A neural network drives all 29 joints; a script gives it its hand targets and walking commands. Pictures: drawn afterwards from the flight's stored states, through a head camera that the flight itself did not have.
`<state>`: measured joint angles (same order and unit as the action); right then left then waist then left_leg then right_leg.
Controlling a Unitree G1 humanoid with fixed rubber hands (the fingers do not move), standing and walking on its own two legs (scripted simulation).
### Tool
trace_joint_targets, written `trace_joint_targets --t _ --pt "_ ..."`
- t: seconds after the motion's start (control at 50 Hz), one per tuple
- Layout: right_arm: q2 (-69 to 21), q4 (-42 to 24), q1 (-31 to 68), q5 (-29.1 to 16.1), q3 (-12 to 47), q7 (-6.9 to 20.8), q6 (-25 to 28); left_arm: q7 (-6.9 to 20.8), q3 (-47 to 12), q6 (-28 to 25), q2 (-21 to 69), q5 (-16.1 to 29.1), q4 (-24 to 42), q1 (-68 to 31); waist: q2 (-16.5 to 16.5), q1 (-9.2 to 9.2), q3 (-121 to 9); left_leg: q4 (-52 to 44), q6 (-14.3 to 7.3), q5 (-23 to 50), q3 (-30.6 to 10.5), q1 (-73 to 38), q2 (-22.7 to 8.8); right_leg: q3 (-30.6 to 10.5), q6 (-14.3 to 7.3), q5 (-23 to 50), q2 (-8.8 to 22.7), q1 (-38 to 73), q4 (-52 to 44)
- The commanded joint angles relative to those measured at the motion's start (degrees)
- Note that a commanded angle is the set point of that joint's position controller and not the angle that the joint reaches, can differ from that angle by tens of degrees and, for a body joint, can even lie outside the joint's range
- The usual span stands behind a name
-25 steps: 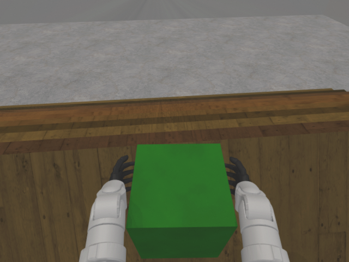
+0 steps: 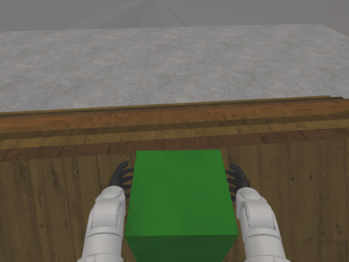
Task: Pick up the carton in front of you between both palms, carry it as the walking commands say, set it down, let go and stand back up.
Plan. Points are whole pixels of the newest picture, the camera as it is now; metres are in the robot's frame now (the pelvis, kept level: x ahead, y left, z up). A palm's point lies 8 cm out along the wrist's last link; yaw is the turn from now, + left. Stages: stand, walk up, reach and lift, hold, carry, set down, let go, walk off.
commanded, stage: reach and lift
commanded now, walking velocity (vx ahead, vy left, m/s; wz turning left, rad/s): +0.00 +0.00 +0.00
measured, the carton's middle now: (179, 211) +0.28 +0.00 -0.04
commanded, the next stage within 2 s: hold in 0.04 s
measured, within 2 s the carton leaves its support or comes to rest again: neither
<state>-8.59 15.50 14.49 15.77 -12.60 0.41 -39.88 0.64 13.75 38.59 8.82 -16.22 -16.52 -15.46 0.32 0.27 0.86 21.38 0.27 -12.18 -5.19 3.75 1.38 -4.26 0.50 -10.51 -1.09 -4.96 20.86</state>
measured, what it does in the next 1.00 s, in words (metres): stands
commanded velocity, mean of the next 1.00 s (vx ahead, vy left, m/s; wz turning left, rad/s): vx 0.00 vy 0.00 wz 0.00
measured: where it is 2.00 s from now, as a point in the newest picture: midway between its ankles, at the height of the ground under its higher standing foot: outside the picture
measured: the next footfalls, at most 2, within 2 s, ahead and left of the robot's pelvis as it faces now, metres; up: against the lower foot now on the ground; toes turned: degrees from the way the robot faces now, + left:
right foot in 1.86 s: +0.25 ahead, -0.09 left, +0.00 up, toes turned -8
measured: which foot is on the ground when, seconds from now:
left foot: down 0.00-1.00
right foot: down 0.00-1.00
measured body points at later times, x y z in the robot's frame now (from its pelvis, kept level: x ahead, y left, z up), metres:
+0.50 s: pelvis -0.02 +0.00 +0.00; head -0.06 +0.00 +0.45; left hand +0.29 +0.15 +0.04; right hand +0.29 -0.15 +0.04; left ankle +0.00 +0.12 -0.75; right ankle +0.02 -0.13 -0.75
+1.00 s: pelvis -0.01 +0.00 +0.00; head -0.05 +0.00 +0.45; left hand +0.29 +0.15 +0.04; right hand +0.29 -0.15 +0.04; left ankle +0.00 +0.12 -0.75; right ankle +0.02 -0.13 -0.75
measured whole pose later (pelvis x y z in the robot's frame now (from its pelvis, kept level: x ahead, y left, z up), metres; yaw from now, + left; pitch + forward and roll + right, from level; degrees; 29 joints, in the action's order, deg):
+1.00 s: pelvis -0.01 +0.00 +0.00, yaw +0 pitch -8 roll +0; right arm -8.6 11.7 14.6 15.5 -11.4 0.4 -44.4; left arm 1.1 13.1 43.2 8.8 -16.2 -12.4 -15.3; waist 0.3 -0.1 1.9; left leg 20.5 0.4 -11.6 -5.3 1.4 1.2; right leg -4.2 0.4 -9.9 -1.2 -2.5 20.0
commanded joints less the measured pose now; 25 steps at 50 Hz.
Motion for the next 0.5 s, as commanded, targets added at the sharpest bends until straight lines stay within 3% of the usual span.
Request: trace_joint_targets --t 0.0,0.12,0.26,0.48 --pt "-52.50 -3.41 27.09 -13.62 29.59 13.14 1.97 13.24 -29.88 -0.77 53.74 13.51 1.34 -24.54 0.23 0.10 -14.00 -2.82 0.50 13.45 0.39 -0.54 3.95 0.42 -0.10 12.12 -4.39 6.46 -1.29" --pt "-52.19 -9.25 26.01 -16.20 33.99 12.82 -0.25 12.45 -33.51 1.60 53.57 15.74 7.04 -22.68 0.23 -0.46 -16.33 -3.48 0.60 17.83 -0.05 -3.29 3.79 0.18 0.11 15.57 -4.50 8.53 -1.88" --pt "-49.68 -6.36 26.58 -13.92 29.83 12.59 -2.43 12.56 -30.04 3.83 50.97 13.84 4.64 -24.00 0.32 -0.02 -8.15 -5.02 0.29 6.34 0.68 0.17 3.40 0.78 -0.44 4.82 -4.13 5.48 -3.31" --pt "-52.38 -4.29 32.50 -14.19 30.26 12.95 -1.87 13.47 -29.75 2.82 52.00 13.72 2.40 -29.99 -0.31 -0.49 -10.75 -4.00 -0.36 2.09 1.19 1.69 3.41 0.71 -0.12 1.81 -3.52 6.00 -2.29"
